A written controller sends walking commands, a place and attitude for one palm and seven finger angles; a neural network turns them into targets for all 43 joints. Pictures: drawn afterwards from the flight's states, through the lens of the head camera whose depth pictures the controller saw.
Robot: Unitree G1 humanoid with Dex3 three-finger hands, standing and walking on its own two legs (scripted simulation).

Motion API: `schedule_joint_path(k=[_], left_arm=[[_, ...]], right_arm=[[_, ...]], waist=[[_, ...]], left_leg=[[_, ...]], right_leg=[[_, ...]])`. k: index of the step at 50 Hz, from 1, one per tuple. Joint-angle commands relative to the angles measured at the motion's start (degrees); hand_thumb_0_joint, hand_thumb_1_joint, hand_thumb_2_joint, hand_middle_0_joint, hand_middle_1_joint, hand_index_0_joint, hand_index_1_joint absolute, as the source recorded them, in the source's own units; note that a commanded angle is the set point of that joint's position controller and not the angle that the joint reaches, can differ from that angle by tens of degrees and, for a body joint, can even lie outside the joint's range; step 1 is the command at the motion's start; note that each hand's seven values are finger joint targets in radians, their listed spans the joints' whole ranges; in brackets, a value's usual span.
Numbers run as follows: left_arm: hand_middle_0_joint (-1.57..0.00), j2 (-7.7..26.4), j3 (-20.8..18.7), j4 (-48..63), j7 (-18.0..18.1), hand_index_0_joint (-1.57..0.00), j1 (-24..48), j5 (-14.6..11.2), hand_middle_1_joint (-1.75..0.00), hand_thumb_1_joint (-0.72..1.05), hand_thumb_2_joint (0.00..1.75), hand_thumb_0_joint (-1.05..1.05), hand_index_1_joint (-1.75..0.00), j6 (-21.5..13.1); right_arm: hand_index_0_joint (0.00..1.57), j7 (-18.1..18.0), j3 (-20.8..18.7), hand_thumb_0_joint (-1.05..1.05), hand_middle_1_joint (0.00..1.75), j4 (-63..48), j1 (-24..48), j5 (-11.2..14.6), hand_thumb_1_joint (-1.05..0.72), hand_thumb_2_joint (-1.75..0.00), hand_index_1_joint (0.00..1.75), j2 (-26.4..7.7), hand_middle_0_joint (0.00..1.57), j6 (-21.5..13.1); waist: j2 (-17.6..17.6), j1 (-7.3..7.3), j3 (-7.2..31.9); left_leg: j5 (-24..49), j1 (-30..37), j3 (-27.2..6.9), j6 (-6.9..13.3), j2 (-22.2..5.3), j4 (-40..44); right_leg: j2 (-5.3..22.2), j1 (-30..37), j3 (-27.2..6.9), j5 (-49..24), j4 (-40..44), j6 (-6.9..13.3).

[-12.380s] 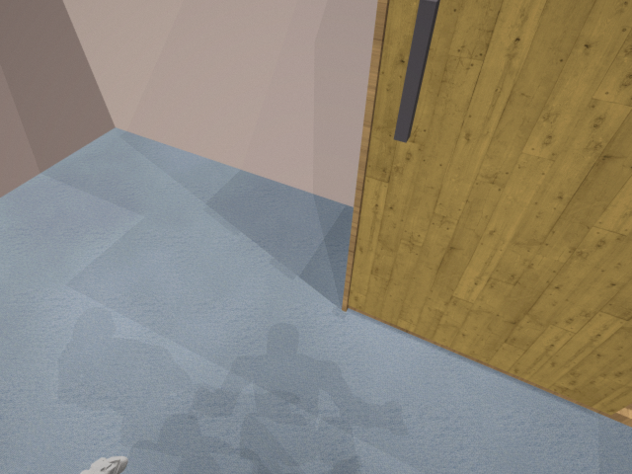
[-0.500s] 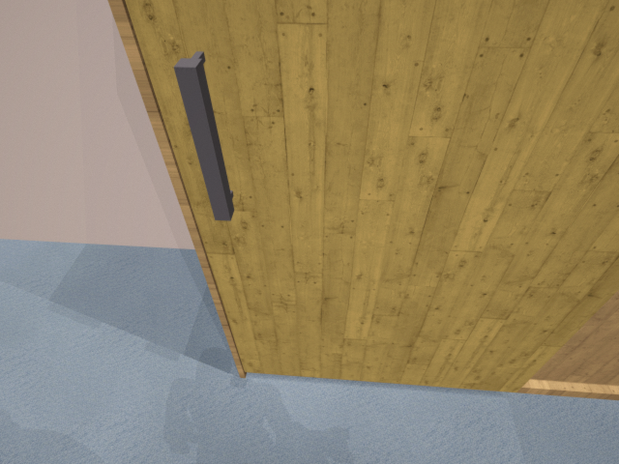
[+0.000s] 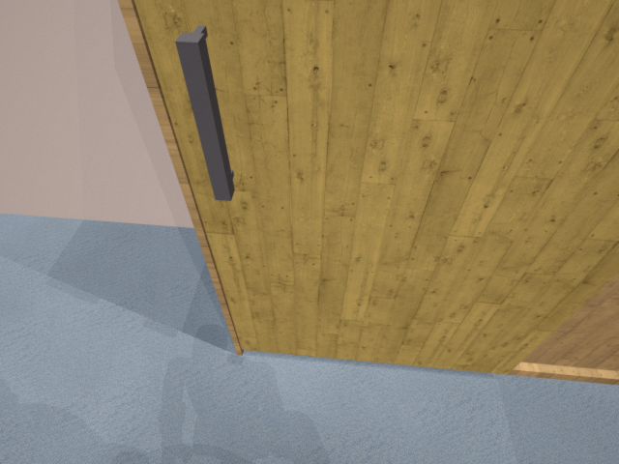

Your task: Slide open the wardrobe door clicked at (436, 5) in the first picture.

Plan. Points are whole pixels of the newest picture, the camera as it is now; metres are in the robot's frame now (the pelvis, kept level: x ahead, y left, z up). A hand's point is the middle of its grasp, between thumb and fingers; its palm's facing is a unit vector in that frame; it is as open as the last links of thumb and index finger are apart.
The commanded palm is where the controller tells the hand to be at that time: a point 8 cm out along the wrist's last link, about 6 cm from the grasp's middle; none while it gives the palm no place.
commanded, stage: come to a stop and stand still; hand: left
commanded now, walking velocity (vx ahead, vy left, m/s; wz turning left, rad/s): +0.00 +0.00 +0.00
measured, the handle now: (214, 122) +0.54 +0.18 +0.16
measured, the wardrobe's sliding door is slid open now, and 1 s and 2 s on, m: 0.00 0.00 0.00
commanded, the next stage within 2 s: look again from close up in 0.48 s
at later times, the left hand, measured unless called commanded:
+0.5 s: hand out of the picture +0.02 +0.18 -0.17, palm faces +0.02 -0.98 -0.19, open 7.3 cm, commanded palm none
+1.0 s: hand out of the picture +0.05 +0.18 -0.17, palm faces +0.01 -0.98 -0.20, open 7.4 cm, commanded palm none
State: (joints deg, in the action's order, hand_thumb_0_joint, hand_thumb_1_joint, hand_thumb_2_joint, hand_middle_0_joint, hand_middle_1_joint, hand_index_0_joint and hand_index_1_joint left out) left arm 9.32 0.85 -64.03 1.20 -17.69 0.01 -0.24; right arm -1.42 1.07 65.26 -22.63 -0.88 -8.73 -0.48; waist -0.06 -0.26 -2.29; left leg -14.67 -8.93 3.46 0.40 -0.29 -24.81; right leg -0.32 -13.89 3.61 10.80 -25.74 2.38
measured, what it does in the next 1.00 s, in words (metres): stands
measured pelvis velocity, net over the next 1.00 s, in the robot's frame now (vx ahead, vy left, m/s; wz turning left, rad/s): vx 0.02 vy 0.00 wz -0.01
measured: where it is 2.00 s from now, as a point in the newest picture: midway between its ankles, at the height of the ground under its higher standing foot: outside the picture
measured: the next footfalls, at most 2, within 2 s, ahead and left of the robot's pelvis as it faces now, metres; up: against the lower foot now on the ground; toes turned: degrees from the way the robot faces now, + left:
none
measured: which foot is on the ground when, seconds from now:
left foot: down 0.00-1.00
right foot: down 0.00-1.00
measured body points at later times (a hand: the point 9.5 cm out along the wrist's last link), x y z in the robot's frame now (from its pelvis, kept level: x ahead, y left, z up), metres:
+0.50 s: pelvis +0.02 +0.01 +0.00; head +0.03 +0.00 +0.45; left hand +0.02 +0.23 -0.16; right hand +0.02 -0.21 -0.16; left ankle -0.01 +0.11 -0.74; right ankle +0.04 -0.09 -0.74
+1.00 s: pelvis +0.02 +0.00 +0.00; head +0.04 +0.00 +0.45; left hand +0.05 +0.23 -0.16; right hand +0.03 -0.22 -0.16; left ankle -0.01 +0.11 -0.74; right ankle +0.04 -0.09 -0.74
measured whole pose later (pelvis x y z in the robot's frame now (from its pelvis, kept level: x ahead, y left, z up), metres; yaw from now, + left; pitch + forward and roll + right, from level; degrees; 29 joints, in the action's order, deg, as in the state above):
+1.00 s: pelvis +0.02 +0.00 +0.00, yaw +0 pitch -1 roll +1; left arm 10.0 0.3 -63.2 1.4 -13.5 0.3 -0.9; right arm -2.0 0.5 65.1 -15.2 -0.8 -8.9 -1.7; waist -0.3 0.2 -2.6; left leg -15.9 -5.5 3.8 0.4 -0.2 -22.9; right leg -0.4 -11.3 3.2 12.7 -25.4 2.1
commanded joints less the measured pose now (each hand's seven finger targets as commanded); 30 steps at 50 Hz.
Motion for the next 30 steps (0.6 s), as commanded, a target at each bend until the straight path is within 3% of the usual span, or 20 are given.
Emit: schedule_joint_path(k=[1,8,17,30], left_arm=[[-0.2,5.3,-1.0,1.7,0.6,-0.2,-1.5,0.2,-0.3,0.9,0.9,0.0,-0.3,-1.5],[-0.2,4.0,-0.8,1.1,0.8,-0.2,-1.8,0.3,-0.3,0.9,0.9,0.0,-0.3,-1.5],[-0.2,4.0,-1.0,1.4,0.9,-0.2,-1.4,0.6,-0.3,0.9,0.9,0.0,-0.3,-1.7],[-0.2,5.6,-1.5,1.7,0.7,-0.2,-0.1,0.5,-0.3,0.9,0.9,0.0,-0.3,-1.7]], right_arm=[[0.2,-0.2,-0.6,0.0,0.3,-1.8,-2.1,0.2,-0.9,-0.9,0.3,-4.0,0.2,-1.3],[0.2,-0.6,-0.8,0.0,0.3,-1.5,-1.6,0.3,-0.9,-0.9,0.3,-3.6,0.2,-1.6],[0.2,-0.8,-1.2,0.0,0.3,-1.7,0.2,0.3,-0.9,-0.9,0.3,-3.7,0.2,-1.7],[0.2,-0.9,-1.5,0.0,0.3,-2.0,2.9,0.1,-0.9,-0.9,0.3,-5.4,0.2,-1.8]], waist=[[-0.2,0.38,-2.7],[1.3,0.55,-3.3],[0.1,0.27,-2.4],[0.4,0.43,-1.3]], left_leg=[[-1.1,-6.6,-5.4,1.5,-5.1,6.5],[1.8,-6.2,-5.5,1.5,-5.6,6.6],[5.6,-3.7,-5.1,1.6,-5.9,5.9],[7.3,-1.6,-5.0,1.5,-5.9,6.0]], right_leg=[[6.7,2.8,-8.5,5.4,6.2,1.1],[6.4,3.0,-7.6,-0.6,4.3,0.8],[6.4,3.3,-7.5,-6.1,3.3,0.6],[7.0,4.2,-7.7,-8.3,3.4,0.8]])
